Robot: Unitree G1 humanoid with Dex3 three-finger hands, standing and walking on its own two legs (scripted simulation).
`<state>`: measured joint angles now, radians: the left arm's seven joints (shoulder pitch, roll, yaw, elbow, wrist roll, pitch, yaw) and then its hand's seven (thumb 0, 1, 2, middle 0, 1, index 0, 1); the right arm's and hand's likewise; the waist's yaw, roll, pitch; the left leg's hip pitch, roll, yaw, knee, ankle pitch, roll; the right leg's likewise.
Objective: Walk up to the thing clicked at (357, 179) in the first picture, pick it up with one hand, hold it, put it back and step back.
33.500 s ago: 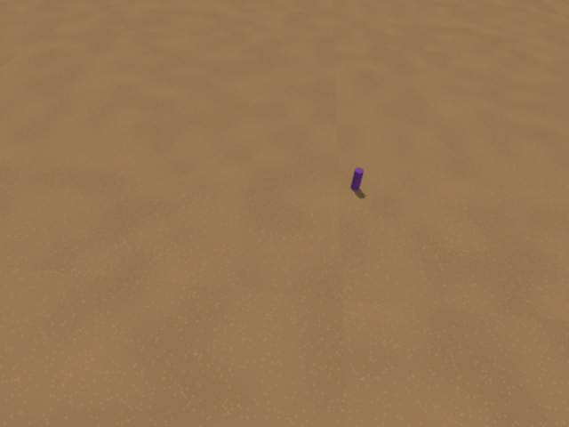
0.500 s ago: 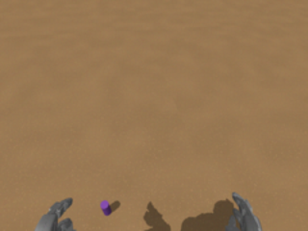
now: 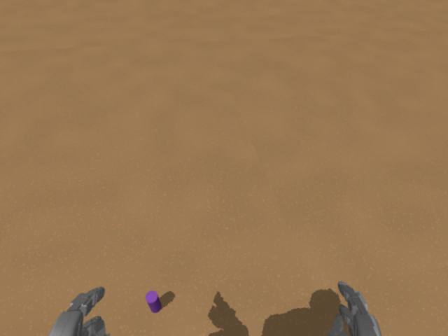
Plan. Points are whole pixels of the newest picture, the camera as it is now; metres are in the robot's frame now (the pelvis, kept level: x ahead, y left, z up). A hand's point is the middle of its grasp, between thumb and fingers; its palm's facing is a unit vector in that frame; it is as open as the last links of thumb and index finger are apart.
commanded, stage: home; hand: left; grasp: from above
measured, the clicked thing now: (153, 302) +0.41 +0.23 -0.65
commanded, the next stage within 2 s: stand in 0.46 s
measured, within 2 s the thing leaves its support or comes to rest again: neither
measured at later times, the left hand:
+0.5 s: hand out of the picture +0.16 +0.18 -0.04, palm faces +0.05 -0.98 -0.20, open 7.4 cm
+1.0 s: hand out of the picture +0.07 +0.25 -0.11, palm faces +0.06 -0.94 -0.33, open 7.4 cm
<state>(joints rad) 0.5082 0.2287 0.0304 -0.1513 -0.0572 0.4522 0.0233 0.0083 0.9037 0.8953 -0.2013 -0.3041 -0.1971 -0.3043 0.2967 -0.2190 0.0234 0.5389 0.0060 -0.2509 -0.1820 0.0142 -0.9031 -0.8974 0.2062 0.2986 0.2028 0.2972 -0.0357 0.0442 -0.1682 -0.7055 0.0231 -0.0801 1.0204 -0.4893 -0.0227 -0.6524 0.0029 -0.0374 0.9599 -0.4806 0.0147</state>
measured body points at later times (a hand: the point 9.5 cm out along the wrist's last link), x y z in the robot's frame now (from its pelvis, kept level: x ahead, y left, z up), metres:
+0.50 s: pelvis +0.00 +0.00 +0.00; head +0.02 +0.01 +0.45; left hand +0.16 +0.23 -0.02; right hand +0.16 -0.24 -0.06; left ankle +0.01 +0.13 -0.68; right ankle +0.00 -0.13 -0.68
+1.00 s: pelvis +0.00 +0.01 +0.04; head +0.01 +0.01 +0.49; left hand +0.06 +0.29 -0.09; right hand +0.09 -0.27 -0.09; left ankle +0.01 +0.13 -0.68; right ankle +0.00 -0.13 -0.68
